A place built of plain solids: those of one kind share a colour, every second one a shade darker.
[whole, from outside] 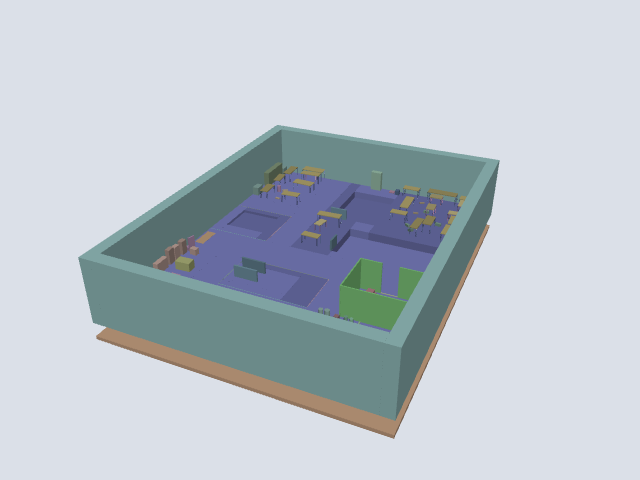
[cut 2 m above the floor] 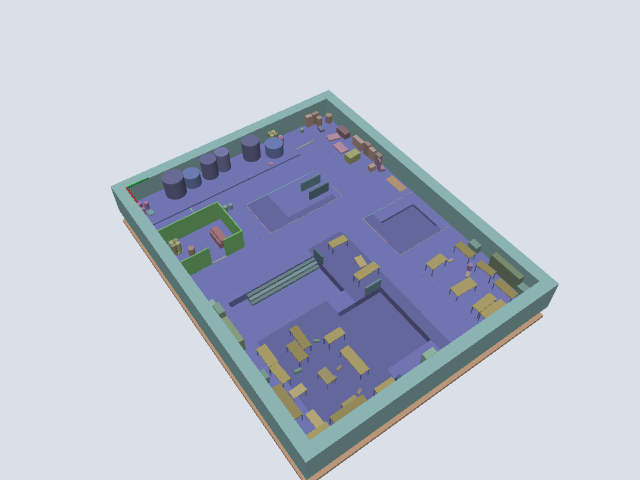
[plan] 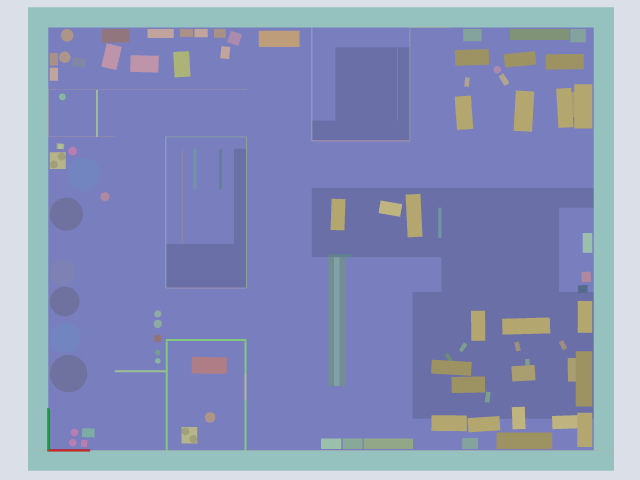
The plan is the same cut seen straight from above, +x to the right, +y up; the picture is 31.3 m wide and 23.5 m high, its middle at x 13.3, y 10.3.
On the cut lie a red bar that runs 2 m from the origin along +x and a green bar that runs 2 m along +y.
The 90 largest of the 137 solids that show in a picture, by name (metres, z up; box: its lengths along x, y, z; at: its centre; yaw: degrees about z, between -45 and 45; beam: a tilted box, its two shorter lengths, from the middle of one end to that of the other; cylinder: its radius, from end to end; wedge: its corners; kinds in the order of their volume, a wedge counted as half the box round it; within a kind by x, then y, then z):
{
 "floor_1": {"box": [3.25, 15.35, 1.12], "at": [1.62, 7.67, -0.44]},
 "floor_2": {"box": [2.5, 15.35, 1.0], "at": [4.5, 7.67, -0.5]},
 "floor_3": {"box": [9.7, 2.3, 1.0], "at": [4.85, 16.5, -0.5]},
 "floor_4": {"box": [9.7, 3.05, 1.0], "at": [4.85, 19.18, -0.5]},
 "floor_5": {"box": [0.8, 4.67, 2.1], "at": [6.15, 12.44, -1.05]},
 "floor_6": {"box": [3.95, 5.45, 1.0], "at": [7.72, 2.73, -0.5]},
 "floor_7": {"box": [3.95, 2.5, 1.0], "at": [7.72, 6.7, -0.5]},
 "floor_8": {"box": [3.95, 2.15, 2.1], "at": [7.72, 9.03, -1.05]},
 "floor_9": {"box": [3.95, 0.58, 2.1], "at": [7.72, 15.06, -1.05]},
 "floor_10": {"box": [2.51, 4.67, 2.1], "at": [7.8, 12.44, -1.05]},
 "floor_11": {"box": [0.64, 4.67, 2.1], "at": [9.38, 12.44, -1.05]},
 "floor_12": {"box": [3.2, 20.7, 1.0], "at": [11.3, 10.35, -0.5]},
 "floor_13": {"box": [0.8, 7.91, 2.1], "at": [13.3, 5.5, -1.05]},
 "floor_14": {"box": [1.15, 3.59, 2.1], "at": [13.47, 17.95, -1.05]},
 "floor_15": {"box": [4.8, 1.0, 2.1], "at": [15.3, 15.65, -1.05]},
 "floor_16": {"box": [4.8, 0.96, 2.1], "at": [15.3, 20.22, -1.05]},
 "floor_17": {"box": [3.05, 3.59, 1.86], "at": [15.57, 17.95, -1.17]},
 "floor_18": {"box": [4.13, 7.91, 1.36], "at": [15.77, 5.5, -1.42]},
 "floor_19": {"box": [6.35, 2.42, 2.1], "at": [16.07, 10.67, -1.05]},
 "floor_20": {"box": [0.6, 3.59, 2.1], "at": [17.4, 17.95, -1.05]},
 "floor_21": {"box": [1.42, 1.71, 2.1], "at": [18.54, 8.61, -1.05]},
 "floor_22": {"box": [2.0, 5.55, 1.0], "at": [18.7, 17.93, -0.5]},
 "floor_23": {"box": [13.8, 1.55, 2.1], "at": [19.8, 0.78, -1.05]},
 "floor_24": {"box": [13.8, 0.97, 2.1], "at": [19.8, 12.37, -1.05]},
 "floor_25": {"box": [13.8, 2.3, 1.0], "at": [19.8, 14.0, -0.5]},
 "floor_26": {"box": [5.75, 4.13, 1.44], "at": [22.12, 9.81, -1.38]},
 "floor_27": {"box": [8.87, 6.2, 2.1], "at": [22.27, 4.65, -1.05]},
 "floor_28": {"box": [7.0, 5.55, 1.0], "at": [23.2, 17.93, -0.5]},
 "floor_29": {"box": [1.7, 4.13, 2.1], "at": [25.85, 9.81, -1.05]},
 "wall_1": {"box": [1.0, 20.7, 5.5], "at": [-0.5, 10.35, 1.75]},
 "wall_2": {"box": [28.7, 1.0, 5.5], "at": [13.35, -0.5, 1.75]},
 "wall_3": {"box": [28.7, 1.0, 5.5], "at": [13.35, 21.2, 1.75]},
 "wall_4": {"box": [1.0, 20.7, 5.5], "at": [27.2, 10.35, 1.75]},
 "floor_base_1": {"box": [28.7, 22.7, 0.3], "at": [13.35, 10.35, -2.35]},
 "vat_1": {"cylinder": 0.64, "from": [0.7, 8.72, 0.12], "to": [0.7, 8.72, 2.26]},
 "vat_2": {"cylinder": 0.73, "from": [0.8, 7.29, 0.12], "to": [0.8, 7.29, 2.0]},
 "vat_3": {"cylinder": 0.81, "from": [0.89, 11.57, 0.12], "to": [0.89, 11.57, 2.73]},
 "vat_4": {"cylinder": 0.92, "from": [0.99, 3.76, 0.12], "to": [0.99, 3.76, 2.65]},
 "tank_low_1": {"cylinder": 0.76, "from": [0.83, 5.5, 0.12], "to": [0.83, 5.5, 1.31]},
 "tank_low_2": {"cylinder": 0.83, "from": [1.72, 13.52, 0.12], "to": [1.72, 13.52, 1.3]},
 "bar_rack_1": {"box": [2.42, 0.52, 1.33], "at": [16.65, 0.33, 0.67]},
 "bar_rack_2": {"box": [2.9, 0.54, 1.38], "at": [24.06, 20.36, 0.69]},
 "part_1": {"box": [0.1, 5.35, 2.65], "at": [5.8, 2.67, 1.27]},
 "part_2": {"box": [3.95, 0.1, 2.65], "at": [7.72, 5.4, 1.27]},
 "part_3": {"box": [0.1, 2.44, 2.65], "at": [9.65, 1.22, 1.27]},
 "part_4": {"box": [0.1, 1.61, 2.65], "at": [9.65, 4.54, 1.27]},
 "tool_cabinet_1": {"box": [1.0, 0.51, 1.01], "at": [13.85, 0.33, 0.51]},
 "tool_cabinet_2": {"box": [0.97, 0.51, 1.89], "at": [14.89, 0.33, 0.94]},
 "tool_cabinet_3": {"box": [0.47, 0.98, 1.83], "at": [26.39, 10.16, 0.92]},
 "crate_stack_1": {"box": [0.4, 0.62, 1.16], "at": [0.27, 19.15, 0.58]},
 "crate_stack_2": {"box": [0.41, 0.64, 1.19], "at": [0.28, 18.42, 0.59]},
 "crate_stack_3": {"box": [1.28, 0.44, 0.93], "at": [5.5, 20.41, 0.47]},
 "crate_stack_4": {"box": [0.65, 0.39, 1.29], "at": [6.76, 20.43, 0.65]},
 "crate_stack_5": {"box": [0.66, 0.4, 1.13], "at": [7.48, 20.43, 0.56]},
 "crate_stack_6": {"box": [0.58, 0.43, 1.18], "at": [8.4, 20.41, 0.59]},
 "crate_stack_7": {"box": [0.44, 0.6, 0.54], "at": [8.66, 19.47, 0.27], "yaw": -5.7},
 "tread_1": {"box": [0.28, 6.31, 0.55], "at": [13.84, 6.3, -0.46]},
 "tread_2": {"box": [0.28, 6.31, 0.37], "at": [14.12, 6.3, -0.55]},
 "tread_3": {"box": [0.28, 6.31, 0.19], "at": [14.4, 6.3, -0.65]},
 "offcut_bin_1": {"box": [0.77, 0.54, 0.76], "at": [20.65, 0.34, 0.38]},
 "offcut_bin_2": {"box": [0.89, 0.6, 0.78], "at": [20.76, 20.33, 0.39]},
 "offcut_bin_3": {"box": [0.75, 0.65, 0.72], "at": [25.94, 20.3, 0.36]},
 "keg_stack_1": {"cylinder": 0.2, "from": [0.27, 14.0, 0.26], "to": [0.27, 14.0, 1.26]},
 "keg_stack_2": {"cylinder": 0.2, "from": [0.27, 14.39, 0.26], "to": [0.27, 14.39, 1.26]},
 "keg_stack_3": {"box": [0.78, 0.82, 0.19], "at": [0.46, 14.19, 0.17]},
 "keg_stack_4": {"cylinder": 0.2, "from": [0.66, 14.0, 0.26], "to": [0.66, 14.0, 1.26]},
 "keg_stack_5": {"cylinder": 0.2, "from": [0.66, 14.39, 0.26], "to": [0.66, 14.39, 1.26]},
 "keg_stack_6": {"cylinder": 0.19, "from": [6.71, 0.55, 0.14], "to": [6.71, 0.55, 1.12]},
 "keg_stack_7": {"box": [0.77, 0.82, 0.19], "at": [6.9, 0.74, 0.05]},
 "keg_stack_8": {"cylinder": 0.19, "from": [7.1, 0.55, 0.14], "to": [7.1, 0.55, 1.12]},
 "keg_stack_9": {"cylinder": 0.19, "from": [7.1, 0.93, 0.14], "to": [7.1, 0.93, 1.12]},
 "rail_1": {"box": [0.16, 2.0, 1.0], "at": [7.18, 13.77, 0.5]},
 "rail_2": {"box": [0.16, 2.0, 1.0], "at": [8.43, 13.77, 0.5]},
 "rail_3": {"box": [1.14, 0.16, 0.95], "at": [14.27, 9.54, 0.47]},
 "rail_4": {"box": [0.16, 1.49, 1.0], "at": [19.17, 11.14, 0.5]},
 "cask_row_1": {"box": [1.71, 0.82, 0.6], "at": [7.88, 4.16, 0.3], "yaw": -0.8},
 "cask_row_2": {"box": [1.71, 0.51, 0.23], "at": [7.88, 4.16, 0.71], "yaw": -0.8},
 "pallet_load_1": {"box": [0.78, 1.25, 0.73], "at": [6.54, 18.9, 0.36], "yaw": 3.3},
 "workbench_top_1": {"box": [0.91, 1.98, 0.06], "at": [23.28, 16.61, 0.79], "yaw": -3.3},
 "workbench_top_2": {"box": [2.73, 0.81, 0.07], "at": [23.3, 0.47, 0.94]},
 "workbench_top_3": {"box": [2.34, 0.78, 0.07], "at": [23.39, 6.09, 0.75], "yaw": 1.5},
 "workbench_top_4": {"box": [0.88, 2.17, 0.06], "at": [26.19, 16.85, 0.97]},
 "workbench_top_5": {"box": [0.81, 2.71, 0.07], "at": [26.23, 3.5, 0.97]},
 "barrel_1": {"cylinder": 0.28, "from": [0.8, 19.25, 0.0], "to": [0.8, 19.25, 0.96]},
 "barrel_2": {"cylinder": 0.31, "from": [0.92, 20.32, 0.0], "to": [0.92, 20.32, 0.82]},
 "barrel_3": {"cylinder": 0.26, "from": [7.92, 1.61, 0.0], "to": [7.92, 1.61, 0.83]},
 "sack_pile_1": {"box": [1.33, 0.66, 0.61], "at": [3.29, 20.3, 0.3]},
 "pallet_1": {"box": [0.76, 1.17, 0.2], "at": [3.09, 19.27, 0.05], "yaw": -13.3},
 "pallet_2": {"box": [1.38, 0.82, 0.16], "at": [4.71, 18.92, 0.08], "yaw": -1.5},
 "bin_1": {"cylinder": 0.21, "from": [1.18, 14.65, 0.12], "to": [1.18, 14.65, 1.03]}
}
